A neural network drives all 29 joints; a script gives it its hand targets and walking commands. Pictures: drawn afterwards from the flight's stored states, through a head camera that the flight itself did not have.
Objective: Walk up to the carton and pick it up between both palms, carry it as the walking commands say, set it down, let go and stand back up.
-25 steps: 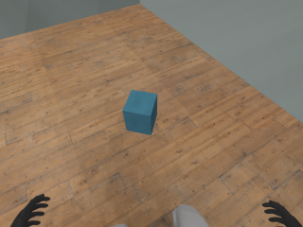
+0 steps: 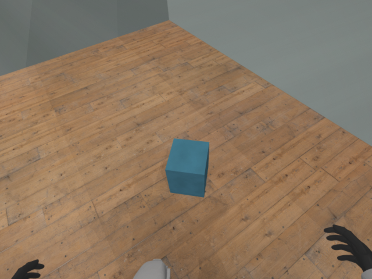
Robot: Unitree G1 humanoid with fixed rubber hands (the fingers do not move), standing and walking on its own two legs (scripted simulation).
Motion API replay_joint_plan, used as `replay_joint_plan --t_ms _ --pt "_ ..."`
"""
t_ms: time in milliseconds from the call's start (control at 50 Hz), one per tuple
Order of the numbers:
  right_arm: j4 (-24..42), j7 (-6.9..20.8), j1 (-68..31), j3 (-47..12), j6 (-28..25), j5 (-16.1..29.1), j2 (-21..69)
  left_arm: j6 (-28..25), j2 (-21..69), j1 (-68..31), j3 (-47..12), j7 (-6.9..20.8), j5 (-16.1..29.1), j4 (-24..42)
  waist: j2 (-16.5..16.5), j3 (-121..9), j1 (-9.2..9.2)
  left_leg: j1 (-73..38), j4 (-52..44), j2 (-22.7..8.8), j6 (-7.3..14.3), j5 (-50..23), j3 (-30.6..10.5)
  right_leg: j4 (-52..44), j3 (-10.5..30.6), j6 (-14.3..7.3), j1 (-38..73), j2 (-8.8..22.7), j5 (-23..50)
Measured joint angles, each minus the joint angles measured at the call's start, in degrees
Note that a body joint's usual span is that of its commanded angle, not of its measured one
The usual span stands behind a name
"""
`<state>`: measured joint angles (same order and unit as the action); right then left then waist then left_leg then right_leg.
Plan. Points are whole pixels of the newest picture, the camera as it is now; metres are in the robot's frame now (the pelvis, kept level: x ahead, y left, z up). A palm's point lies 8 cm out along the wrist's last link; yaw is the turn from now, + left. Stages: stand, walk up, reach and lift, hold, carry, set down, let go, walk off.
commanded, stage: walk up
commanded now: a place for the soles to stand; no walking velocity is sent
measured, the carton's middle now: (189, 168) +0.75 +0.08 -0.61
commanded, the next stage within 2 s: none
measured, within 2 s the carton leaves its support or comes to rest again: neither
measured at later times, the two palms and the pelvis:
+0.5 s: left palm (25, 186) +0.30 +0.43 +0.00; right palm (308, 225) +0.25 -0.24 -0.05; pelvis +0.16 +0.10 +0.01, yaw -7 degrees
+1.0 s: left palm (63, 138) +0.48 +0.44 -0.04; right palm (286, 193) +0.32 -0.20 -0.03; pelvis +0.25 +0.15 +0.03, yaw -13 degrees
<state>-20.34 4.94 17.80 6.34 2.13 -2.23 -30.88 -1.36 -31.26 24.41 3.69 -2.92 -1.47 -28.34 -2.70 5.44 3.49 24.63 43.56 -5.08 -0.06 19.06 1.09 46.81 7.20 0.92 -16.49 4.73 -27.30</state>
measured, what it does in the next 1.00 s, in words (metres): walks ahead: right foot, then left foot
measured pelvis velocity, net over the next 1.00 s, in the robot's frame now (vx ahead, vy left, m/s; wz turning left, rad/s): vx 0.25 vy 0.15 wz -0.24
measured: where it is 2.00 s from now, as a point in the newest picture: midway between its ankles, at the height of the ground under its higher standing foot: (180, 248)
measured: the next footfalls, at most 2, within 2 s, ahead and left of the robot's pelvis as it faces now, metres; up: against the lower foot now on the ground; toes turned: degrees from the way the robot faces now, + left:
right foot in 0.28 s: +0.20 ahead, -0.06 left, +0.00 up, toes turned -6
left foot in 0.56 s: +0.34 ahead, +0.27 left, +0.00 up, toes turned -3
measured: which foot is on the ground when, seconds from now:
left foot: down 0.00-0.28, up 0.30-0.54, down 0.56-1.00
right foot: down 0.00-0.00, up 0.02-0.26, down 0.28-0.56, up 0.58-0.74, down 0.76-1.00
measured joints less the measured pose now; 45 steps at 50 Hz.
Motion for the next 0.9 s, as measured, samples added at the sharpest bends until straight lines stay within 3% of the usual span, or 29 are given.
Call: replay_joint_plan --t_ms 20,60,120,200,280,320,360,400,500,560,580,620,680,720,760,780,840,900 --pt "0.1 -0.2 0.0 0.2 -0.4 -0.3 -0.5 0.2 -0.2 0.2 0.3 -0.1 0.3 -0.2 0.4 0.2 -0.03 -0.2 0.5 0.7 -0.8 -2.8 0.6 4.1 1.5 -1.0 -1.0 0.0 -2.8" --pt "-0.5 -0.9 -0.1 -0.1 -0.7 -0.3 0.0 0.7 0.1 -0.4 0.8 -0.4 1.1 -1.3 1.3 0.8 -0.49 -0.3 4.4 1.0 -1.2 -1.1 2.2 15.8 3.7 -1.6 -4.8 -2.5 -5.6" --pt "-1.9 -2.2 0.8 -1.0 -1.1 -0.3 2.0 0.7 1.2 -2.2 0.7 -0.2 1.7 -2.2 2.3 1.4 -2.29 -3.7 3.4 0.7 0.0 1.8 4.2 24.3 0.5 -1.8 -9.6 -4.8 -4.2" --pt "-3.3 -2.7 3.8 -1.4 -1.5 -0.5 2.2 0.0 3.1 -4.7 -0.3 1.3 1.6 -1.7 1.7 1.1 -5.36 -8.3 -0.9 0.1 0.7 2.0 6.3 12.6 -6.2 -2.4 -10.5 -4.7 -2.8" --pt "-4.0 -2.0 7.4 -0.9 -1.0 -0.2 1.2 -1.0 2.8 -5.8 -0.4 1.8 1.3 0.6 0.2 -0.2 -7.34 -9.0 2.4 -0.5 1.9 6.8 6.6 -3.6 -9.0 -3.7 -5.7 -5.9 6.8" --pt "-4.7 -1.7 8.0 -0.6 0.0 0.0 1.4 -1.2 2.3 -6.1 -0.1 0.7 0.7 1.4 -0.3 -0.6 -6.97 -5.7 11.6 1.2 1.6 12.4 3.2 -1.2 -8.7 -3.6 -6.3 -5.8 9.2" --pt "-4.6 -1.8 7.2 -0.4 0.9 0.1 1.1 -1.4 2.5 -5.8 -0.3 -0.3 0.6 1.3 -1.5 -0.5 -6.39 -1.8 20.4 2.9 0.8 12.3 -0.3 -0.8 -8.3 -3.3 -5.1 -5.4 7.4" --pt "-4.4 -1.9 6.0 -0.4 0.8 0.1 1.0 -1.5 2.7 -4.7 -0.5 -0.9 0.5 1.2 -2.3 -0.4 -5.45 1.3 23.3 2.6 -0.1 9.8 -1.1 -2.2 -7.5 -2.3 -3.3 -4.8 6.5" --pt "-3.7 -1.1 2.7 -0.9 0.3 0.6 1.3 -1.4 1.0 -1.7 -0.3 -0.4 0.2 0.9 -1.2 0.1 -2.21 3.6 12.0 -0.4 -0.3 4.9 -0.1 -4.2 -4.8 0.1 0.0 -1.8 5.3" --pt "-3.5 -1.7 1.4 -1.2 -0.5 1.5 0.9 -0.4 -0.3 -0.9 -0.1 0.5 0.6 0.9 0.2 0.2 -0.44 -0.9 -0.9 0.1 0.6 -1.1 0.9 -0.8 -2.5 0.7 -0.3 0.1 1.9" --pt "-3.7 -2.2 0.9 -1.2 -1.0 1.5 0.5 -0.2 -0.4 -1.0 0.0 0.8 0.9 0.5 0.4 0.4 -0.4 -1.1 -1.2 0.4 -0.1 -4.2 1.1 2.2 -1.7 0.3 -1.1 0.2 0.2" --pt "-4.9 -3.0 -1.1 -2.1 -1.3 1.7 1.2 0.8 -0.2 -2.0 0.2 0.7 1.7 -1.2 1.5 1.1 -0.6 -0.6 3.0 0.4 -1.1 -2.4 2.2 9.3 0.9 -0.2 -3.0 -1.8 -5.0" --pt "-6.3 -4.0 -3.5 -3.7 -1.6 2.1 2.9 1.8 0.5 -3.7 -0.2 0.8 2.3 -3.8 3.0 1.6 -1.9 -2.5 3.4 -0.2 -1.0 0.3 3.5 14.0 0.1 -1.1 -4.7 -4.4 -7.3" --pt "-7.2 -4.2 -4.6 -4.5 -1.8 2.3 3.2 1.8 1.5 -5.1 -0.8 1.3 2.3 -5.4 3.3 1.6 -2.83 -3.8 2.2 -0.7 -1.2 0.4 4.1 8.7 -2.9 -1.4 -3.8 -4.3 -5.7" --pt "-8.3 -4.2 -5.0 -5.0 -2.0 2.5 3.1 1.6 2.3 -6.5 -1.3 1.8 2.0 -6.7 3.4 1.2 -3.26 -4.4 1.8 -1.0 -1.3 0.8 4.7 -1.3 -4.9 -1.8 -1.2 -4.2 2.2" --pt "-9.2 -4.1 -5.2 -5.1 -2.1 2.8 2.9 1.6 2.8 -7.5 -1.5 2.1 1.7 -7.6 3.1 1.1 -3.48 -4.7 1.7 -1.2 -1.4 1.1 4.7 -3.0 -5.0 -1.1 -0.5 -4.4 5.4" --pt "-12.7 -4.2 -5.4 -5.6 -2.3 3.8 3.5 1.3 3.9 -11.0 -2.2 2.7 1.8 -10.0 3.4 0.2 -3.63 -7.2 -2.3 -0.5 -1.3 -0.6 5.5 -5.2 -4.4 0.8 0.9 -3.7 5.9" --pt "-15.9 -4.5 -6.2 -6.2 -3.1 3.8 3.5 1.0 4.1 -14.3 -2.6 3.1 2.4 -12.4 3.4 -0.7 -3.55 -9.4 -6.1 -0.4 -1.0 -1.1 6.4 -9.1 -3.8 1.3 2.8 -3.7 7.0"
